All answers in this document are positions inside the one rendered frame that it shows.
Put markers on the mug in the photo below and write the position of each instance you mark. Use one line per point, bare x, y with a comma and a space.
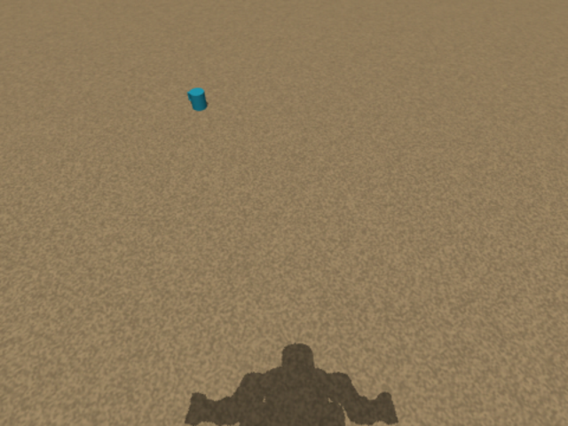
197, 96

